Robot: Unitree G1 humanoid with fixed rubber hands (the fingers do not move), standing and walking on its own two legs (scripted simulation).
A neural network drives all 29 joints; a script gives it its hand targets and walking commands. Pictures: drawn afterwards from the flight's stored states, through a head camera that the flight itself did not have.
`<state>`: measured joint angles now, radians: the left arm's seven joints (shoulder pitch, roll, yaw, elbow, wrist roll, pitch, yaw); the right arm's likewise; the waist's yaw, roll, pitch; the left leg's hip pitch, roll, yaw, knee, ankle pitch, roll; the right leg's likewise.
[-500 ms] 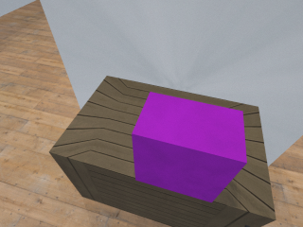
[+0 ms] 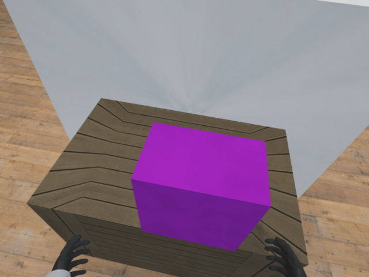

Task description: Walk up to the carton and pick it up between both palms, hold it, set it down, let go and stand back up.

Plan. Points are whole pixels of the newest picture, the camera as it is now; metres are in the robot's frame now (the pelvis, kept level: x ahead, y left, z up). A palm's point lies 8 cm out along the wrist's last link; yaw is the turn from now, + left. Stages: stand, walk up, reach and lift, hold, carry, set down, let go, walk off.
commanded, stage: reach and lift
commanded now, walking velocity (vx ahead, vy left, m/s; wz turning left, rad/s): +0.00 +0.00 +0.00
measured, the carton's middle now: (197, 191) +0.36 -0.01 -0.07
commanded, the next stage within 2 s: none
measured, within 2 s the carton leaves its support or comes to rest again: neither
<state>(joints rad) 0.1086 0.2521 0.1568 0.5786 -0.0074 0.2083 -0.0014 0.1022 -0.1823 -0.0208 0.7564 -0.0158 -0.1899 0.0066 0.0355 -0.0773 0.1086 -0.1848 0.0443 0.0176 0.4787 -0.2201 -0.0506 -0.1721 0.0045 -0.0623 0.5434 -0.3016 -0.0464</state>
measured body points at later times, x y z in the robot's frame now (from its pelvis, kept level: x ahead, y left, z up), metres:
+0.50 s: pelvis +0.04 +0.03 +0.01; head +0.04 +0.04 +0.46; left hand +0.21 +0.26 -0.07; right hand +0.22 -0.22 -0.06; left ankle +0.03 +0.15 -0.73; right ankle +0.00 -0.08 -0.73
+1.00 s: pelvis +0.01 +0.02 +0.00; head -0.01 +0.03 +0.45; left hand +0.19 +0.25 -0.05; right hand +0.18 -0.22 -0.05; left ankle +0.03 +0.15 -0.73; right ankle +0.00 -0.08 -0.73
